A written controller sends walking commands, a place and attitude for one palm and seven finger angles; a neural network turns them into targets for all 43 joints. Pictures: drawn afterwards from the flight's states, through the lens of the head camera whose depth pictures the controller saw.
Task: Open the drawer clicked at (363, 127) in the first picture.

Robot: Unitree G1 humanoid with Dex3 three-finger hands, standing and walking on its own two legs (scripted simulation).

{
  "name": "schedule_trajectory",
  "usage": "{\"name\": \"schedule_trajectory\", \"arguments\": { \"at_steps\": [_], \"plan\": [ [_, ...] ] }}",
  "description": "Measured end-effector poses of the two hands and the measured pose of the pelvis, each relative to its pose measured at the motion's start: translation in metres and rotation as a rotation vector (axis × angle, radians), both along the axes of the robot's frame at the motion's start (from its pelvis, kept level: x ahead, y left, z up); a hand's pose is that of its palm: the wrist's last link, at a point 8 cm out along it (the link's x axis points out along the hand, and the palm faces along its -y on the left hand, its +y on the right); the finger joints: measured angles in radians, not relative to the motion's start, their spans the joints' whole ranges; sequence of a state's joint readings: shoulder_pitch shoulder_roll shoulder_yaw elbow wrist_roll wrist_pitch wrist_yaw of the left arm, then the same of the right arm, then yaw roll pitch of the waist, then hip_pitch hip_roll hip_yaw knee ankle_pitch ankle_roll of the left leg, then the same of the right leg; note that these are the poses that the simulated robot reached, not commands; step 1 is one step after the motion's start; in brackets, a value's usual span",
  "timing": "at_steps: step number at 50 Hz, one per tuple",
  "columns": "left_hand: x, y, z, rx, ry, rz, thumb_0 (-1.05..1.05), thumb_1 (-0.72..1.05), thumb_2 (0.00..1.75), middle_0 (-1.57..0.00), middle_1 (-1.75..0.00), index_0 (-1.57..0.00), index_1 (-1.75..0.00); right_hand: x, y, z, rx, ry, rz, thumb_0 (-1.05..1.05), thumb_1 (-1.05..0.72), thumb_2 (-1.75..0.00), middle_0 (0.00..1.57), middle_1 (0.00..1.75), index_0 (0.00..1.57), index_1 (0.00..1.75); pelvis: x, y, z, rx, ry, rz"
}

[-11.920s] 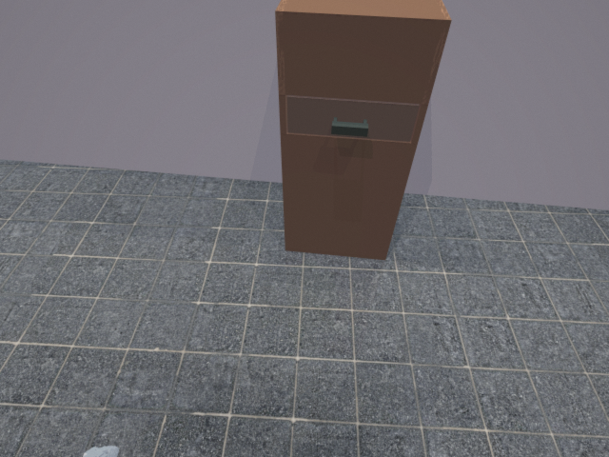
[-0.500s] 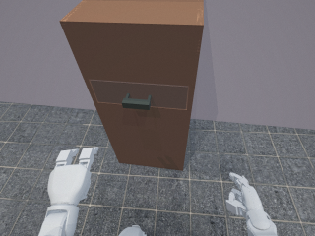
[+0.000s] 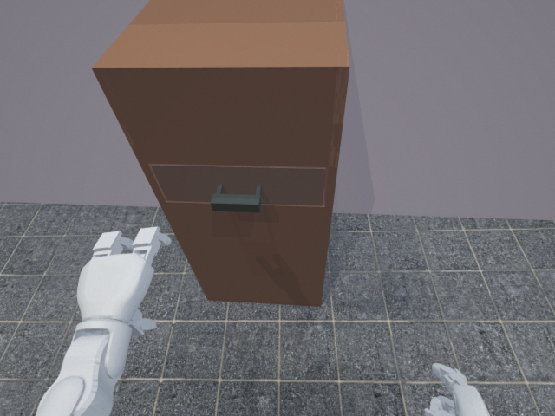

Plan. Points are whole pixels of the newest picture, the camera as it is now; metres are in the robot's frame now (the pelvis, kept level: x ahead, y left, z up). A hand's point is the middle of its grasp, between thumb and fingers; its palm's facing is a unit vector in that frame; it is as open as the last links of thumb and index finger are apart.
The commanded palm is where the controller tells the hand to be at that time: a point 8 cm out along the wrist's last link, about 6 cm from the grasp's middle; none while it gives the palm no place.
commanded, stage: raise the hand with hooked fingers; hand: left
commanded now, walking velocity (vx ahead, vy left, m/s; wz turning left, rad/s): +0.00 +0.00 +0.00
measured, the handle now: (237, 195) +0.57 +0.16 -0.09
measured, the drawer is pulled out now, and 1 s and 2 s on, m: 0.00 0.00 0.00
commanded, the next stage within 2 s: move the hooked fingers above the handle in 0.82 s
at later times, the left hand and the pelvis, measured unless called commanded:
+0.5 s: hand (132, 232) +0.33 +0.24 +0.10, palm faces +0.03 -0.05 -1.00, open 13.8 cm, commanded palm +0.30 +0.24 +0.15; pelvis +0.02 -0.01 +0.02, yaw +1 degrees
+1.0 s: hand (143, 236) +0.33 +0.23 +0.09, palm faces +0.02 -0.06 -1.00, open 13.9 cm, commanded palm +0.31 +0.23 +0.14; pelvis +0.02 -0.01 +0.02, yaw +1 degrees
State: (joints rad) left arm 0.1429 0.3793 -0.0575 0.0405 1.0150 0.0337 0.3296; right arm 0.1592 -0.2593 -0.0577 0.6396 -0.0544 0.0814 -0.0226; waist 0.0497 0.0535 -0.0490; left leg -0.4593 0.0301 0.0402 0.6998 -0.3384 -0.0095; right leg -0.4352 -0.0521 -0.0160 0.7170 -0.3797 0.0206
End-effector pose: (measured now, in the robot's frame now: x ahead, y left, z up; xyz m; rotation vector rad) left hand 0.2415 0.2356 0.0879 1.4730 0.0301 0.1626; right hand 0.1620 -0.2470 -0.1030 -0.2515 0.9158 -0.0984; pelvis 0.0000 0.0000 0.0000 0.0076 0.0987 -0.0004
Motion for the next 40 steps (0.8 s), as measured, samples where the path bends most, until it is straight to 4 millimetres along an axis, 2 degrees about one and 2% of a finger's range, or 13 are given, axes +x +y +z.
{"name": "schedule_trajectory", "arguments": {
  "at_steps": [9,17,25,34,40],
  "plan": [
    [0.026,0.000,0.027,0.010,0.020,0.003,0.00,-0.37,0.35,-0.31,-1.11,-0.31,-1.11,0.041,0.030,0.018,0.067,-0.087,0.047,0.01,-0.90,-0.90,0.20,0.30,0.20,0.30,0.008,0.001,0.009,0.004,-0.032,0.001],
    [0.044,0.003,0.049,0.029,0.045,-0.009,0.00,-0.46,0.31,-0.32,-1.18,-0.32,-1.18,0.056,0.043,0.021,0.099,-0.083,0.092,0.01,-0.90,-0.90,0.20,0.30,0.20,0.30,0.016,-0.004,0.015,0.003,-0.046,0.012],
    [0.062,0.004,0.066,0.039,0.062,-0.026,0.00,-0.49,0.30,-0.32,-1.19,-0.32,-1.19,0.048,0.027,0.014,0.084,-0.023,0.071,0.01,-0.90,-0.90,0.20,0.30,0.20,0.30,0.021,-0.009,0.018,0.003,-0.044,0.021],
    [0.062,-0.007,0.059,0.024,0.079,-0.085,0.00,-0.49,0.30,-0.32,-1.20,-0.32,-1.20,0.031,0.000,0.007,0.052,0.036,0.024,0.01,-0.90,-0.90,0.20,0.30,0.20,0.30,0.024,-0.012,0.018,0.007,-0.024,0.014],
    [0.062,-0.007,0.058,0.034,0.037,-0.071,0.00,-0.49,0.30,-0.32,-1.20,-0.32,-1.20,0.026,-0.006,0.004,0.051,0.052,0.005,0.01,-0.90,-0.90,0.20,0.30,0.20,0.30,0.024,-0.014,0.018,0.008,-0.019,0.015]
  ]
}}
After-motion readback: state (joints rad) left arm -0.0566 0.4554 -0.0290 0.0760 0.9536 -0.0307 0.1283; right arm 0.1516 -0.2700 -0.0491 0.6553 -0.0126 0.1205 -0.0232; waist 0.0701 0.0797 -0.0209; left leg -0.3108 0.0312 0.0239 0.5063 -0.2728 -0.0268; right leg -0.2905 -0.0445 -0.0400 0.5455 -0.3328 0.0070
